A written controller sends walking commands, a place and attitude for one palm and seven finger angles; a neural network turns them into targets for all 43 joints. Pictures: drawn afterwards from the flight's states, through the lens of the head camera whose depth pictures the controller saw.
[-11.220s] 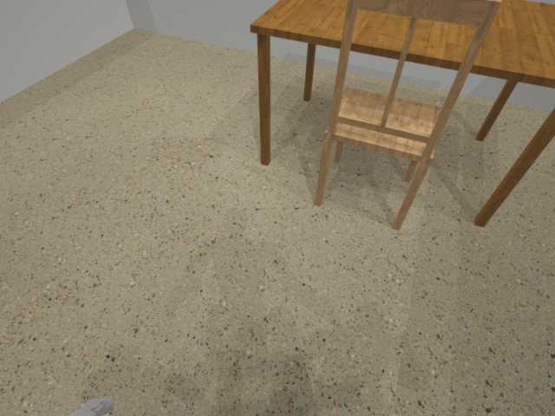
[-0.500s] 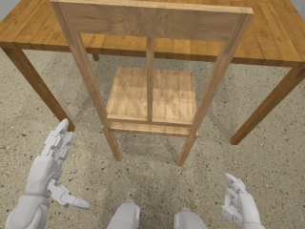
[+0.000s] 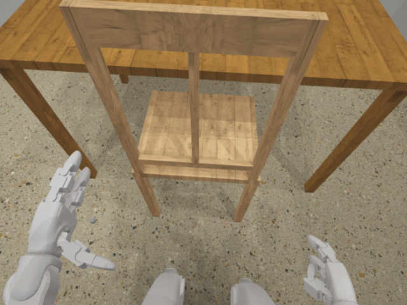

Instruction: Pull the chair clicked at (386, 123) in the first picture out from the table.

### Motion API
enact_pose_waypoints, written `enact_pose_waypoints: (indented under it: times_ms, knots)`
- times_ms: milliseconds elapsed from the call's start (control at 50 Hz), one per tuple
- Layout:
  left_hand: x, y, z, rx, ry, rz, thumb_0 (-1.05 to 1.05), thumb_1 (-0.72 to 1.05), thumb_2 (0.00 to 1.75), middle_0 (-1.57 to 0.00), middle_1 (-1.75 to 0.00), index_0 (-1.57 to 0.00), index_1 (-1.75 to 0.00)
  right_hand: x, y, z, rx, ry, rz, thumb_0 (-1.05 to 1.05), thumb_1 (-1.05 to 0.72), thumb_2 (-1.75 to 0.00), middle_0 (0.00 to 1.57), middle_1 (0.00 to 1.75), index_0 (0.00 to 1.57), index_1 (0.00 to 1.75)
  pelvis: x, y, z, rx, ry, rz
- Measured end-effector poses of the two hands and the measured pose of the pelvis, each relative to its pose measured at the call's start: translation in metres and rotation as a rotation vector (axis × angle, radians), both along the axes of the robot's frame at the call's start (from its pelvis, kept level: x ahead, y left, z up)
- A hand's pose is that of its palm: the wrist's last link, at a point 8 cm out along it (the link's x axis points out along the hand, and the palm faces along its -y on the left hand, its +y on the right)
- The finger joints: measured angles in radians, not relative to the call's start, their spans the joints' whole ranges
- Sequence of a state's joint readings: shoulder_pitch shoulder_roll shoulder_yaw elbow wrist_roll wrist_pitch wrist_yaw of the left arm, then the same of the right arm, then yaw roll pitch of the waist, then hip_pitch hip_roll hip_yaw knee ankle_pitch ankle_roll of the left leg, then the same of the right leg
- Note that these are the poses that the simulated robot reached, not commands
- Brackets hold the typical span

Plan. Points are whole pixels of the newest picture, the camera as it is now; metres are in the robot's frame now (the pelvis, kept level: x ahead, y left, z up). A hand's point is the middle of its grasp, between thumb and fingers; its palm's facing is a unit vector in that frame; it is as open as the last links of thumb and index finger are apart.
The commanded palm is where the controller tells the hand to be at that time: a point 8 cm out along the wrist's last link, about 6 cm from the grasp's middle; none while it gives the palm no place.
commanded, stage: raise the hand toward the chair's back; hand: left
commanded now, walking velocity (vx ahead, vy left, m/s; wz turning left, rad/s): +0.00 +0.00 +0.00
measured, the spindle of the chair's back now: (195, 119) +0.51 +0.06 +0.02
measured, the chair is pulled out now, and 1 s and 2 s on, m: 0.00 0.00 0.00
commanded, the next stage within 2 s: aim the fingers beside a spindle in 0.08 s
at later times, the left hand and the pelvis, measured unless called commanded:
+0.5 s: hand (97, 213) +0.27 +0.21 +0.04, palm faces -0.01 -1.00 -0.06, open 16.9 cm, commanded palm +0.24 +0.26 +0.04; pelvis -0.01 +0.01 -0.01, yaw +0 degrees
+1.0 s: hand (102, 193) +0.31 +0.22 +0.02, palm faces +0.00 -1.00 -0.06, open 16.9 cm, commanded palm +0.29 +0.27 +0.02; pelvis -0.01 +0.01 -0.02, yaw -1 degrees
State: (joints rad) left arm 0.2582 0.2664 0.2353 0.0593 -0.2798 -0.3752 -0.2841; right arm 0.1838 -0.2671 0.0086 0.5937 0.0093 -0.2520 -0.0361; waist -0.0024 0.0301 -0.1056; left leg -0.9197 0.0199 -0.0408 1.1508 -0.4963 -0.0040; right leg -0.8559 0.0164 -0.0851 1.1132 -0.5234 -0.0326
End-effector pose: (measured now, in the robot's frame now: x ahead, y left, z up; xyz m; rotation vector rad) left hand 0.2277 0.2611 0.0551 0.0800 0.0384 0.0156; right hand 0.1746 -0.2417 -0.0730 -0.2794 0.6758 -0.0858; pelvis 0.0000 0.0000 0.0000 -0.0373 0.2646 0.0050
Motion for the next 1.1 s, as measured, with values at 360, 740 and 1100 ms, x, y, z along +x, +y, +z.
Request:
enact_pose_waypoints:
  times_ms: [360, 740, 1100]
  knots:
    - [-0.001, 0.001, -0.009, -0.017, 0.003, -0.033, -0.02, -0.5, 0.3, -0.06, -0.08, -0.06, -0.08, -0.005, 0.014, -0.005, 0.001, -0.018, 0.027, 0.02, -0.9, -0.9, 0.2, 0.3, 0.2, 0.3, -0.01, 0.006, -0.006, -0.011, 0.001, 0.007]
    - [0.038, 0.001, -0.028, -0.023, 0.022, -0.037, -0.02, -0.5, 0.3, -0.06, -0.08, -0.06, -0.08, -0.025, 0.009, -0.019, -0.021, 0.05, 0.009, 0.02, -0.9, -0.9, 0.2, 0.3, 0.2, 0.3, -0.012, 0.01, -0.013, -0.01, 0.04, -0.005]
    - [0.071, 0.011, -0.041, -0.036, 0.009, -0.022, -0.02, -0.5, 0.3, -0.06, -0.08, -0.06, -0.08, -0.029, 0.001, -0.034, -0.032, 0.108, -0.002, 0.01, -0.9, -0.9, 0.2, 0.3, 0.2, 0.3, -0.009, 0.007, -0.021, -0.008, 0.082, -0.013]
